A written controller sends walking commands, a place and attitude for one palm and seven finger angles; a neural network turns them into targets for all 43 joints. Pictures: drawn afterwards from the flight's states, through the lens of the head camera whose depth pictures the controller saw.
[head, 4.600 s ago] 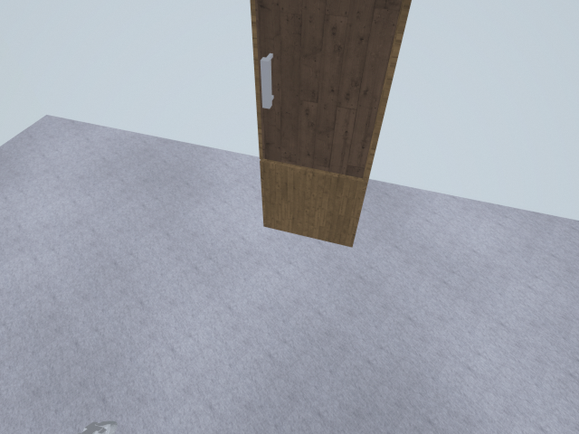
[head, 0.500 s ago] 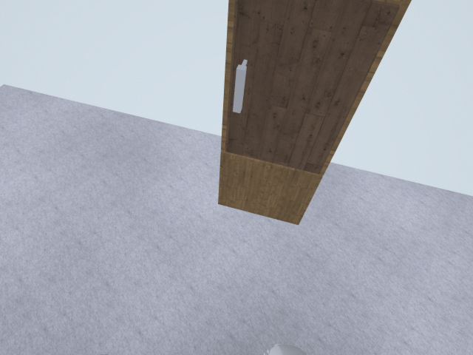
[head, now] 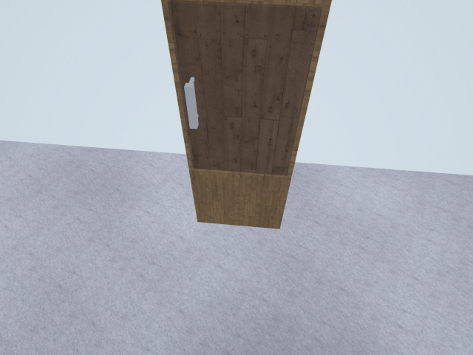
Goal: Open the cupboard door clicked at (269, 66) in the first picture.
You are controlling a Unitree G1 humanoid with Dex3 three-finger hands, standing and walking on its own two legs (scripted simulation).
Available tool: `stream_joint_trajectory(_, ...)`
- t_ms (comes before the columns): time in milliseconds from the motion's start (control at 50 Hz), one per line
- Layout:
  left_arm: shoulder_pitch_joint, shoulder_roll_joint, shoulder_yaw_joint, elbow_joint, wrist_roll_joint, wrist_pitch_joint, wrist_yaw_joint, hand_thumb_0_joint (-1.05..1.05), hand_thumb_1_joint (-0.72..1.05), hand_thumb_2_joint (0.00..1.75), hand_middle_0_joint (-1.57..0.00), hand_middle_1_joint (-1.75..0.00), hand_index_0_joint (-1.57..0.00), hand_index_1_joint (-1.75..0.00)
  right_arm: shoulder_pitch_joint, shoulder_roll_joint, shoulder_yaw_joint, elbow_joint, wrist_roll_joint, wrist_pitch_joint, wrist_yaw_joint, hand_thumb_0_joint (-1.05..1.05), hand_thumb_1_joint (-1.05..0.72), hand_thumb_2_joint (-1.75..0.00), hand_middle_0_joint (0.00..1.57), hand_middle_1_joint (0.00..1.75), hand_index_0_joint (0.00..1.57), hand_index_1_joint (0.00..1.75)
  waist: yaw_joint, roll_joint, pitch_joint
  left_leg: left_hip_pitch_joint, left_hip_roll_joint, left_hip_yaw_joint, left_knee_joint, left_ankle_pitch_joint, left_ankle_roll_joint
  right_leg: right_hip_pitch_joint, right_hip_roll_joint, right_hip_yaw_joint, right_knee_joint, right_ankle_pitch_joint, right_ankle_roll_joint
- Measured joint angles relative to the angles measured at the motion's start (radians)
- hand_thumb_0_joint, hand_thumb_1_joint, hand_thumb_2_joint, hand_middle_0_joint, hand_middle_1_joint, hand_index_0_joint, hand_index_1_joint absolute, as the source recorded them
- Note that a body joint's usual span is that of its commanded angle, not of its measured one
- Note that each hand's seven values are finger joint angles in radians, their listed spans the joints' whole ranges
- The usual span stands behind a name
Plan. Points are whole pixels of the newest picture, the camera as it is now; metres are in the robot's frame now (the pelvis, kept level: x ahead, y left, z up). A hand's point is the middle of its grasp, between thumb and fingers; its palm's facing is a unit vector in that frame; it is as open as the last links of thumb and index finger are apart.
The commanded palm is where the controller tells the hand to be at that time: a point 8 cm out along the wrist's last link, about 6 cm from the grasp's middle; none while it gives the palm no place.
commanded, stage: take the last steps up to it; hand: left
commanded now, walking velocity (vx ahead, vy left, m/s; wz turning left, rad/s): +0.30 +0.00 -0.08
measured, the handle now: (193, 103) +0.81 +0.18 -0.03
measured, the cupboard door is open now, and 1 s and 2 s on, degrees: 0 0 0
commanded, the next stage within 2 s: come to a stop and stand still in 0.62 s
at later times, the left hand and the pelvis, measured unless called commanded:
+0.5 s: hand (151, 332) +0.20 +0.19 -0.18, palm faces -0.09 -0.98 -0.16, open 7.3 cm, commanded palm none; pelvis +0.13 +0.02 +0.00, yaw -4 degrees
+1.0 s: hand (170, 281) +0.31 +0.18 -0.19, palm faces +0.02 -0.98 -0.19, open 7.3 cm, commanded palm none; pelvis +0.27 +0.00 -0.01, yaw -3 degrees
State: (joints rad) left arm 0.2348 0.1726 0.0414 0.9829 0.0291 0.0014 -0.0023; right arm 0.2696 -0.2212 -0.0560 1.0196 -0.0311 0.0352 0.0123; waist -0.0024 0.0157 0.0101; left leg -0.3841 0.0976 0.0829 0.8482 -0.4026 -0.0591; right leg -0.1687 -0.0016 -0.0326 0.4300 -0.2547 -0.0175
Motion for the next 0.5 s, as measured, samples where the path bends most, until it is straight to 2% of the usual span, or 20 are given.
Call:
stream_joint_trajectory(80,0.051,0.02,0.007,0.038,-0.003,0.002,-0.004,0.0,0.92,0.9,-0.21,-0.3,-0.2,-0.3,0.006,0.015,0.009,-0.006,0.003,-0.033,0.0,0.01,-0.91,-0.9,0.2,0.3,0.2,0.29,0.016,-0.023,-0.015,0.107,-0.021,0.026,-0.239,0.052,0.015,0.004,-0.001,0.014,0.036,-0.037,0.019)
stream_joint_trajectory(100,0.066,0.024,0.01,0.047,-0.006,0.006,-0.006,0.0,0.92,0.9,-0.21,-0.3,-0.2,-0.3,0.01,0.018,0.012,-0.008,0.003,-0.047,-0.003,0.01,-0.91,-0.9,0.2,0.3,0.2,0.29,0.016,-0.027,-0.019,0.13,-0.026,0.03,-0.289,0.091,0.036,-0.009,-0.002,0.018,0.075,-0.065,0.02)
stream_joint_trajectory(160,0.095,0.034,0.018,0.084,-0.005,0.032,-0.008,0.0,0.92,0.9,-0.2,-0.3,-0.2,-0.3,0.027,0.041,0.021,-0.009,-0.002,-0.068,-0.011,0.01,-0.91,-0.9,0.2,0.3,0.2,0.29,0.009,-0.048,-0.027,0.155,-0.035,0.064,-0.278,0.083,0.087,-0.109,-0.009,0.025,0.342,-0.194,0.001)
stream_joint_trajectory(200,0.098,0.036,0.022,0.1,0.003,0.04,-0.016,0.0,0.92,0.9,-0.2,-0.3,-0.2,-0.3,0.055,0.056,0.028,-0.004,-0.001,-0.074,-0.018,0.01,-0.91,-0.9,0.2,0.3,0.2,0.29,-0.003,-0.048,-0.031,0.195,-0.042,0.071,-0.331,0.084,0.095,-0.187,-0.017,0.012,0.508,-0.162,-0.001)
stream_joint_trajectory(260,0.081,0.037,0.024,0.098,0.007,0.028,-0.025,0.01,0.92,0.9,-0.2,-0.3,-0.2,-0.3,0.097,0.082,0.04,0.027,0.004,-0.086,-0.026,0.01,-0.91,-0.9,0.2,0.3,0.2,0.29,-0.005,-0.049,-0.019,0.261,-0.056,0.075,-0.436,0.12,0.095,-0.279,-0.042,0.004,0.623,-0.057,0.011)
stream_joint_trajectory(360,0.042,0.026,0.023,0.085,0.003,0.016,-0.023,0.0,0.91,0.9,-0.2,-0.3,-0.19,-0.3,0.162,0.122,0.05,0.085,0.012,-0.098,-0.033,0.01,-0.9,-0.9,0.2,0.3,0.2,0.29,-0.004,-0.05,0.005,0.349,-0.077,0.088,-0.54,0.132,0.094,-0.369,-0.081,0.002,0.611,0.035,0.036)
stream_joint_trajectory(420,0.009,0.014,0.018,0.083,0.002,0.019,-0.022,0.0,0.91,0.9,-0.2,-0.3,-0.19,-0.3,0.191,0.14,0.049,0.112,0.01,-0.099,-0.033,0.01,-0.9,-0.9,0.2,0.3,0.2,0.3,-0.016,-0.047,0.021,0.391,-0.08,0.096,-0.559,0.111,0.086,-0.378,-0.097,-0.024,0.51,0.039,0.041)
stream_joint_trajectory(500,-0.046,0.002,0.015,0.074,-0.001,0.016,-0.019,0.0,0.92,0.9,-0.2,-0.3,-0.19,-0.3,0.217,0.149,0.045,0.138,0.003,-0.095,-0.032,0.01,-0.9,-0.9,0.2,0.3,0.2,0.3,-0.043,-0.039,0.047,0.433,-0.075,0.105,-0.543,0.058,0.065,-0.35,-0.094,-0.061,0.333,0.024,0.026)
